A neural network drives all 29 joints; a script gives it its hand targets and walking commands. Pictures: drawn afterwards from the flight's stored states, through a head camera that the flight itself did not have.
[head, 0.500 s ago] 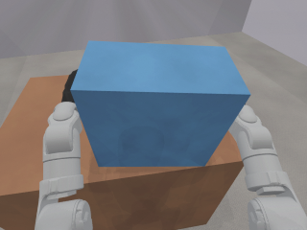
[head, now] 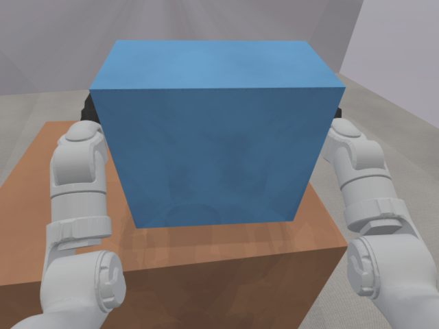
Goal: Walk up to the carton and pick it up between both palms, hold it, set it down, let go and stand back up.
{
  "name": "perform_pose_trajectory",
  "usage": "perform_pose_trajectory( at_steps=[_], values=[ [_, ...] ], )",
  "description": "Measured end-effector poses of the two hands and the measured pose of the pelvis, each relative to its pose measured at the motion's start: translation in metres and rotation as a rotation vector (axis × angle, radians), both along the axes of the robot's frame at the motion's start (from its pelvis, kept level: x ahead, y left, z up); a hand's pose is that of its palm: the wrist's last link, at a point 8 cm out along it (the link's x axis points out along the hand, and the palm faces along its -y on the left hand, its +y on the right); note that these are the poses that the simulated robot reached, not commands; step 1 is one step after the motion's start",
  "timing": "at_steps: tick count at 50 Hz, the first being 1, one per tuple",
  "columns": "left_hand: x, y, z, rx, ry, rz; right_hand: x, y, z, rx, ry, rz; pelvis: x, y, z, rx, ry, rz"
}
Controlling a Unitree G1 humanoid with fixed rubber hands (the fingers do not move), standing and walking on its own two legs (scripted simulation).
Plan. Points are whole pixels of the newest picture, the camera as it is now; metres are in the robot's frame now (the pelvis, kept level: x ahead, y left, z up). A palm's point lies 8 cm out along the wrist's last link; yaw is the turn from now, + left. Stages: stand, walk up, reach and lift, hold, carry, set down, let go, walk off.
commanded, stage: reach and lift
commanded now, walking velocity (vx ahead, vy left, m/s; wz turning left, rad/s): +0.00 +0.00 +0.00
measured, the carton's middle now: (215, 141) +0.38 -0.01 +0.22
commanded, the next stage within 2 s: hold in 0.52 s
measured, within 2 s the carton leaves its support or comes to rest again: neither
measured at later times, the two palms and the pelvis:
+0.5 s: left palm (88, 130) +0.35 +0.19 +0.26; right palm (340, 114) +0.35 -0.21 +0.28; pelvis -0.01 -0.01 +0.00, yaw -2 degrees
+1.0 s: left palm (93, 102) +0.37 +0.18 +0.29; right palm (348, 95) +0.36 -0.22 +0.31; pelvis +0.00 +0.00 +0.00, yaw -2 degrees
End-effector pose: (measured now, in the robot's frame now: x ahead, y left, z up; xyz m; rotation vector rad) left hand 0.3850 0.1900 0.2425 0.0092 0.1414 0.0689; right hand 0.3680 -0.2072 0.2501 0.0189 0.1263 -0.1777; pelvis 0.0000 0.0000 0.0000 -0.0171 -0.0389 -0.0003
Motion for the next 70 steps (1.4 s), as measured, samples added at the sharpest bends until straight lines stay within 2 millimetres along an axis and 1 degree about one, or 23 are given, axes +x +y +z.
perform_pose_trajectory(
  at_steps=[7, 13, 16, 20, 27, 31, 37, 44, 48, 53, 59, 64, 70],
  values=[
    [0.001, -0.017, 0.004, 0.022, -0.007, -0.016, -0.006, -0.017, -0.003, -0.001, -0.006, -0.014, 0.01, 0.007, 0.0, -0.004, -0.023, -0.025],
    [-0.009, -0.023, 0.002, 0.014, -0.005, -0.005, -0.012, -0.023, -0.002, -0.023, -0.003, -0.002, 0.011, 0.004, 0.0, -0.004, -0.028, -0.043],
    [-0.017, -0.021, 0.004, -0.001, -0.01, 0.009, -0.015, -0.021, 0.002, -0.036, -0.008, 0.011, 0.009, 0.0, 0.0, -0.004, -0.029, -0.046],
    [-0.027, -0.014, 0.008, -0.032, -0.021, 0.03, -0.017, -0.013, 0.013, -0.051, -0.019, 0.028, 0.003, -0.007, 0.0, -0.001, -0.031, -0.041],
    [-0.041, 0.0, 0.022, -0.066, -0.037, 0.052, -0.023, 0.001, 0.037, -0.04, -0.035, 0.044, -0.011, -0.014, -0.001, 0.002, -0.031, -0.02],
    [-0.039, 0.004, 0.03, -0.061, -0.009, 0.046, -0.022, 0.004, 0.043, -0.026, -0.007, 0.039, -0.019, -0.014, -0.001, 0.004, -0.024, -0.009],
    [-0.026, 0.003, 0.038, -0.023, 0.029, 0.022, -0.017, 0.003, 0.043, -0.02, 0.032, 0.019, -0.024, -0.009, -0.001, 0.004, 0.003, -0.004],
    [-0.015, -0.006, 0.051, 0.008, -0.002, 0.006, -0.012, -0.006, 0.05, -0.008, 0.0, 0.008, -0.016, -0.001, -0.001, 0.0, 0.032, -0.015],
    [-0.013, -0.011, 0.052, 0.005, -0.007, 0.004, -0.011, -0.011, 0.057, -0.014, -0.006, 0.007, -0.008, 0.001, 0.0, 0.0, 0.024, -0.025],
    [-0.014, -0.013, 0.046, -0.005, 0.006, 0.006, -0.009, -0.013, 0.062, -0.035, 0.006, 0.013, 0.002, -0.001, 0.0, 0.0, 0.003, -0.033],
    [-0.019, -0.01, 0.035, -0.021, 0.015, 0.022, -0.007, -0.009, 0.06, -0.061, 0.015, 0.031, 0.007, -0.008, 0.0, -0.002, -0.01, -0.03],
    [-0.025, -0.006, 0.034, -0.03, -0.001, 0.042, -0.007, -0.005, 0.058, -0.064, 0.003, 0.048, 0.006, -0.012, 0.0, -0.003, -0.009, -0.021],
    [-0.033, -0.003, 0.039, -0.031, -0.018, 0.051, -0.012, -0.003, 0.054, -0.05, -0.012, 0.055, 0.0, -0.014, -0.001, -0.003, -0.007, -0.011]
  ],
)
